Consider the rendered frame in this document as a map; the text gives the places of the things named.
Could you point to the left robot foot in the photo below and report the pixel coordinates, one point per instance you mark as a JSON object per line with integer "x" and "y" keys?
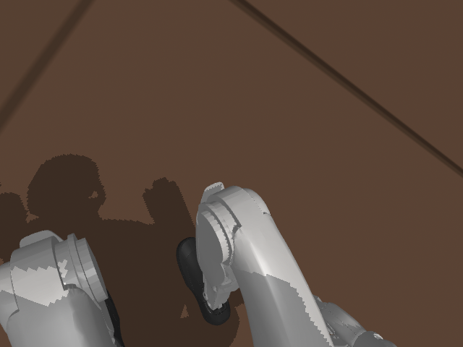
{"x": 115, "y": 320}

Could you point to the right robot arm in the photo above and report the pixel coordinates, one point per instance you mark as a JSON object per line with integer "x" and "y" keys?
{"x": 372, "y": 339}

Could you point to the right robot foot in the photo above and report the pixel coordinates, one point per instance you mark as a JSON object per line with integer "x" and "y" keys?
{"x": 193, "y": 277}

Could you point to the right robot hand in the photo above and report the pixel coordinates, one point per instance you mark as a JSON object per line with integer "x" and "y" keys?
{"x": 342, "y": 327}

